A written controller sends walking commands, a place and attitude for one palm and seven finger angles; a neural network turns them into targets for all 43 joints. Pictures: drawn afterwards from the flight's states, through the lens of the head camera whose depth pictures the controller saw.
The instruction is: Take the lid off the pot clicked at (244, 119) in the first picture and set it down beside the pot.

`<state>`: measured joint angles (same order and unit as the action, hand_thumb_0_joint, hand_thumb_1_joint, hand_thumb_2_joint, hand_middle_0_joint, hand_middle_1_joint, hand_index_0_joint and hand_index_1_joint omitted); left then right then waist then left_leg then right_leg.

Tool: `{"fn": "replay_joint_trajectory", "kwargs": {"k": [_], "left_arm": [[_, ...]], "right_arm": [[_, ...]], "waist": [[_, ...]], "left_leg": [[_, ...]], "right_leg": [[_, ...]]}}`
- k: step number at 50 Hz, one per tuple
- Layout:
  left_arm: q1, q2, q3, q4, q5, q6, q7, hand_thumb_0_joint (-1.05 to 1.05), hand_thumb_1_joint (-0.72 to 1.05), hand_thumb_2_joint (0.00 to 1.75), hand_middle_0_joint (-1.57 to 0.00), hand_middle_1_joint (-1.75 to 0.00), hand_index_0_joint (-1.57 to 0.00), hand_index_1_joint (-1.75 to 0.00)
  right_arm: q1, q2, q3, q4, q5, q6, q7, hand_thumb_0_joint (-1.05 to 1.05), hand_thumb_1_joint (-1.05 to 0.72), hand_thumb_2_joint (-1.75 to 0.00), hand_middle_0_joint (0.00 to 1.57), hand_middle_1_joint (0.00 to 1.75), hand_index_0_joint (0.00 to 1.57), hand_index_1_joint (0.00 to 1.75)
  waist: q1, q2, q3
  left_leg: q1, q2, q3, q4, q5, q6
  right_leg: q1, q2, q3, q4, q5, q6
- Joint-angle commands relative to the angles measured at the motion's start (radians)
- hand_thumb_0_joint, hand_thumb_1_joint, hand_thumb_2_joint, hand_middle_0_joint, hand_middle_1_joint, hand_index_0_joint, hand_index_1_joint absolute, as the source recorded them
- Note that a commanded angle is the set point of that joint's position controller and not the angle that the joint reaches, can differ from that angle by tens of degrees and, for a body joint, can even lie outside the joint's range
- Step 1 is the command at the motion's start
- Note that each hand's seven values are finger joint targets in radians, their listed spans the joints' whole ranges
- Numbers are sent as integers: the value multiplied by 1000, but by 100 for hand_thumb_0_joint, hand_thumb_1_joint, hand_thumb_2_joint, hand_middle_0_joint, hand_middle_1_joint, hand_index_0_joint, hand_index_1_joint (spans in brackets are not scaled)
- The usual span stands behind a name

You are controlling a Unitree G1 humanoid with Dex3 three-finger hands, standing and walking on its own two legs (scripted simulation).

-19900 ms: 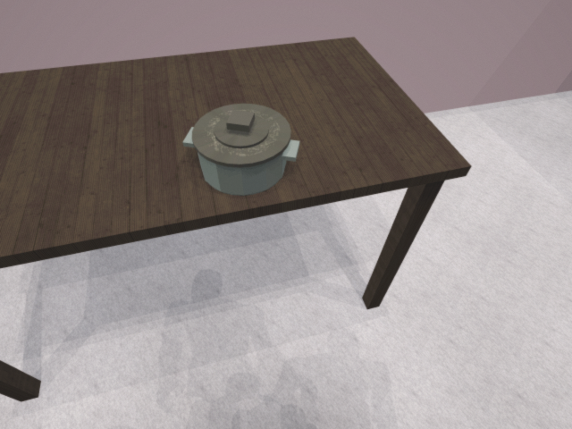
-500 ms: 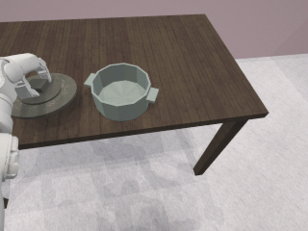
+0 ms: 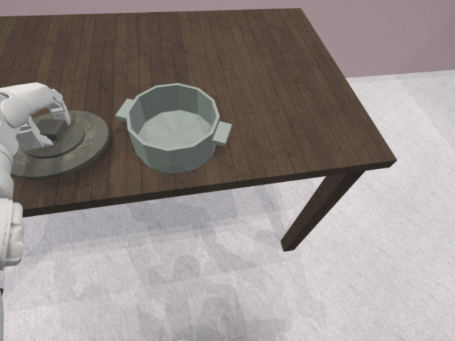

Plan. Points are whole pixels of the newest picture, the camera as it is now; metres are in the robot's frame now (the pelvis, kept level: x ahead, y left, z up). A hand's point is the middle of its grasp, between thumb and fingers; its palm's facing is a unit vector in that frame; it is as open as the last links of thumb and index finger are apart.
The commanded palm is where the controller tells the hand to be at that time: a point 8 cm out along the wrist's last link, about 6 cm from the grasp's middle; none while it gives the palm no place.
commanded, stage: lower the lid onto the table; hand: left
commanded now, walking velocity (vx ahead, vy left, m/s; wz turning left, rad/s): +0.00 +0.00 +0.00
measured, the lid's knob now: (49, 129) +0.49 +0.30 +0.06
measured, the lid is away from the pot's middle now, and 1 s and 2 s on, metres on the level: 0.23 0.24 0.24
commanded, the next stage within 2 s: open the fingers wide in 0.60 s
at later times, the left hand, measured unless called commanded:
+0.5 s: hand (34, 142) +0.46 +0.32 +0.05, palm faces -0.49 -0.16 -0.86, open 7.9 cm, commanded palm +0.50 +0.32 +0.11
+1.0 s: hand (35, 148) +0.46 +0.32 +0.05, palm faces -0.42 -0.12 -0.90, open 7.9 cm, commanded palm +0.48 +0.31 +0.10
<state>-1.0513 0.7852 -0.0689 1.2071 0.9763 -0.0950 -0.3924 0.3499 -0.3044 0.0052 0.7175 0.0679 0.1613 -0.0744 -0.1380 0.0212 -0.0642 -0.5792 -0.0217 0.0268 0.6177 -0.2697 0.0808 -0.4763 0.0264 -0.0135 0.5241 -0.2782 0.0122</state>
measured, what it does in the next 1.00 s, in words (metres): stands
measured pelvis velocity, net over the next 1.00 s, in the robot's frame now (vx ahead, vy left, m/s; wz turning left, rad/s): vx -0.01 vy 0.01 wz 0.00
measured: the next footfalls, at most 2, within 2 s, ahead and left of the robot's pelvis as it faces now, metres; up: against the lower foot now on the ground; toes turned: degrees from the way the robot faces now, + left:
none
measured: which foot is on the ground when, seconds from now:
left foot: down 0.00-1.00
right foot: down 0.00-1.00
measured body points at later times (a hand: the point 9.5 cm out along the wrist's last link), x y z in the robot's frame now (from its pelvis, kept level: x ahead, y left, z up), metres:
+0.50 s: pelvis -0.01 +0.01 -0.01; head +0.09 +0.04 +0.43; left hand +0.48 +0.33 +0.10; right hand -0.02 -0.28 -0.12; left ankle +0.01 +0.06 -0.73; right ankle -0.02 -0.14 -0.73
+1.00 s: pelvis -0.01 +0.01 -0.02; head +0.08 +0.04 +0.42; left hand +0.47 +0.33 +0.10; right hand -0.01 -0.27 -0.13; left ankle +0.01 +0.06 -0.73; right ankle -0.02 -0.13 -0.73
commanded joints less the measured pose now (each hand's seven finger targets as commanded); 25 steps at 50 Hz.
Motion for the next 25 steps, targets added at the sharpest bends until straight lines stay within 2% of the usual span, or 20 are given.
{"fn": "replay_joint_trajectory", "kwargs": {"k": [1,2,3,5,6,7,9,10,12,14,15,16,17,18,19,20,21,22,24,25], "left_arm": [[-564,377,100,-228,6,2,66,0,72,95,-97,-114,-71,-104],[-584,394,111,-262,13,-3,72,0,72,95,-97,-114,-71,-104],[-571,354,84,-247,15,-3,71,0,72,95,-97,-114,-71,-104],[-541,387,122,-252,9,-14,71,0,72,95,-97,-114,-71,-104],[-535,393,126,-237,8,-13,71,0,72,95,-97,-114,-71,-104],[-505,397,129,-208,9,-10,71,0,72,95,-97,-114,-71,-104],[-521,374,105,-214,11,-7,73,0,72,95,-97,-114,-71,-104],[-526,362,98,-234,9,-14,72,0,72,95,-97,-114,-71,-104],[-496,398,126,-195,18,-15,78,0,72,95,-97,-114,-71,-104],[-533,356,89,-210,10,-12,76,0,72,95,-97,-114,-71,-104],[-533,346,88,-226,6,-22,75,0,72,95,-97,-114,-71,-104],[-554,390,116,-243,13,-27,82,0,72,95,-97,-114,-71,-104],[-516,391,122,-200,19,-26,84,0,72,95,-97,-114,-71,-104],[-490,375,108,-161,19,-22,84,0,72,95,-97,-114,-71,-104],[-514,341,80,-169,13,-17,82,0,72,95,-97,-114,-71,-104],[-528,344,90,-216,10,-27,84,0,72,95,-97,-114,-71,-104],[-530,336,82,-210,20,-25,87,0,72,95,-97,-114,-71,-104],[-503,315,68,-157,24,-20,88,0,72,95,-97,-114,-71,-104],[-488,348,89,-121,22,-12,92,0,72,95,-97,-114,-71,-104],[-503,320,67,-130,15,-15,89,0,72,95,-97,-114,-71,-104]], "right_arm": [[115,-201,-56,-46,-8,-7,-21,0,-90,-90,20,30,20,30],[121,-196,-58,-52,-9,-6,-23,0,-90,-90,20,30,20,30],[124,-190,-59,-52,-10,-8,-23,0,-90,-90,20,30,20,30],[130,-193,-57,-54,-9,-9,-26,0,-90,-90,20,30,20,30],[133,-195,-61,-55,-12,-7,-25,0,-90,-90,20,30,20,30],[133,-193,-59,-59,-11,-5,-27,0,-90,-90,20,30,20,30],[134,-193,-58,-58,-10,-2,-24,0,-90,-90,20,30,20,30],[135,-194,-56,-57,-8,-3,-24,0,-90,-90,20,30,20,30],[143,-196,-57,-56,-12,0,-27,0,-90,-90,20,30,20,30],[143,-194,-59,-55,-11,2,-28,0,-90,-90,20,30,20,30],[147,-196,-57,-53,-11,-1,-28,0,-90,-90,20,30,20,30],[158,-199,-61,-48,-14,1,-28,0,-90,-90,20,30,20,30],[159,-196,-60,-50,-15,1,-30,0,-90,-90,20,30,20,30],[156,-196,-56,-52,-13,3,-31,0,-90,-90,20,30,20,30],[154,-196,-57,-48,-12,4,-28,0,-90,-90,20,30,20,30],[157,-197,-57,-48,-12,4,-27,0,-90,-90,20,30,20,30],[162,-195,-62,-48,-14,6,-25,0,-90,-90,20,30,20,30],[165,-193,-60,-43,-15,5,-26,0,-90,-90,20,30,20,30],[164,-200,-55,-45,-14,7,-28,0,-90,-90,20,30,20,30],[162,-201,-50,-44,-13,6,-29,0,-90,-90,20,30,20,30]], "waist": [[-7,150,-441],[-2,177,-488],[-9,194,-481],[0,176,-492],[-5,173,-500],[-6,154,-474],[-11,182,-460],[-8,191,-456],[-11,169,-452],[-26,171,-450],[-21,185,-454],[-17,209,-491],[-20,185,-473],[-24,160,-434],[-32,154,-433],[-19,199,-461],[-22,214,-479],[-29,196,-435],[-35,139,-404],[-36,143,-403]], "left_leg": [[475,6,-76,1,416,-3],[505,6,-81,10,465,-5],[522,6,-82,20,496,-7],[534,14,-87,31,554,-13],[529,13,-80,38,547,-9],[492,9,-79,37,512,-8],[487,11,-84,35,484,-12],[507,16,-89,40,525,-17],[486,14,-90,48,490,-14],[477,16,-92,43,441,-11],[501,21,-102,47,481,-18],[524,24,-106,55,503,-21],[508,21,-106,61,490,-19],[464,18,-105,59,458,-19],[454,20,-103,54,422,-17],[499,25,-113,58,485,-26],[523,27,-123,65,482,-30],[498,26,-125,68,457,-31],[429,21,-117,61,370,-20],[424,20,-118,59,367,-20]], "right_leg": [[-72,51,-15,-36,213,-40],[-63,53,-14,-31,234,-43],[-85,55,-17,-30,235,-42],[-88,59,-23,-17,247,-42],[-91,57,-19,-17,251,-37],[-89,57,-19,-16,241,-36],[-114,58,-21,-15,219,-39],[-131,59,-27,-11,216,-42],[-140,60,-24,-6,203,-40],[-153,57,-25,-7,186,-39],[-171,60,-31,-1,182,-42],[-177,61,-26,4,185,-41],[-185,62,-29,6,176,-41],[-189,62,-31,10,167,-41],[-191,59,-30,8,159,-40],[-204,61,-36,15,163,-45],[-230,63,-33,15,142,-44],[-254,64,-38,17,125,-45],[-235,61,-34,20,115,-43],[-237,61,-37,25,114,-46]]}}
